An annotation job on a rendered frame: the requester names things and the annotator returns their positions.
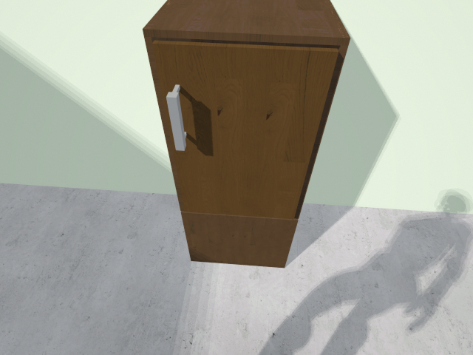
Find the cupboard door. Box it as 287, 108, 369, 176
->
152, 40, 338, 219

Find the handle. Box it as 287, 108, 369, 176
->
166, 85, 187, 151

